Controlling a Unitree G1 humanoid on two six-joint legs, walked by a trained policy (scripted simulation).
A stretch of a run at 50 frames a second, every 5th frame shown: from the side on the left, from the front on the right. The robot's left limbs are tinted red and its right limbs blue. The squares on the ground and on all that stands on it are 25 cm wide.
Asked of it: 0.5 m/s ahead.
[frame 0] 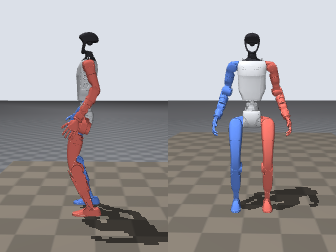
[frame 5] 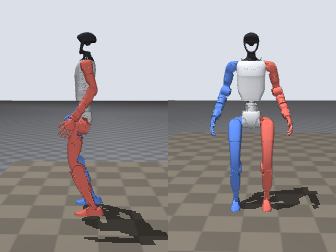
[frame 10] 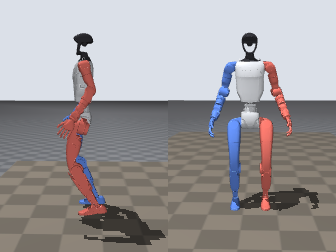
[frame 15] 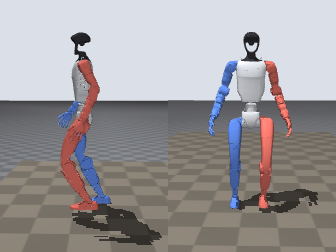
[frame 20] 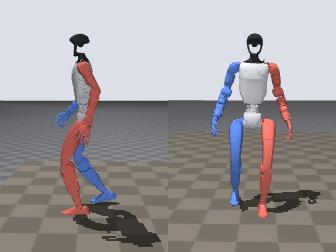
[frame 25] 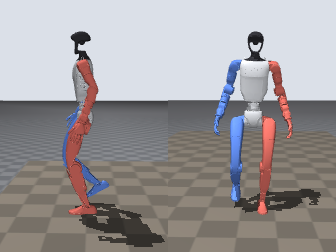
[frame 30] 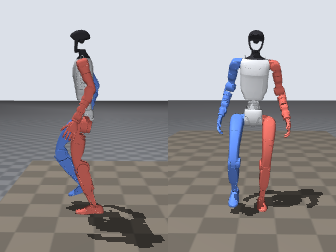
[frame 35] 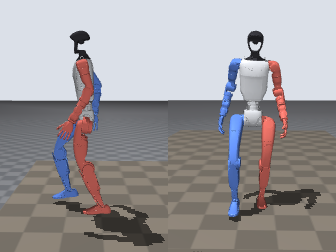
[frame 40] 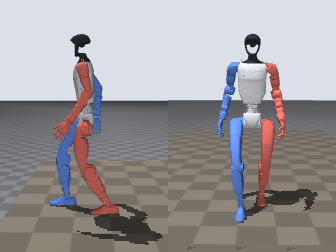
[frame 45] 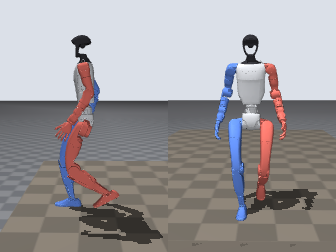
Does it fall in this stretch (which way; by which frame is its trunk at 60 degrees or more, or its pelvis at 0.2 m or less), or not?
no
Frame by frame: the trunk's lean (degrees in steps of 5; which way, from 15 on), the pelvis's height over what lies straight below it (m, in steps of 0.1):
0: 5, 0.8
5: 5, 0.8
10: 0, 0.8
15: 0, 0.8
20: 5, 0.8
25: 5, 0.8
30: 5, 0.8
35: 5, 0.8
40: 5, 0.8
45: 5, 0.7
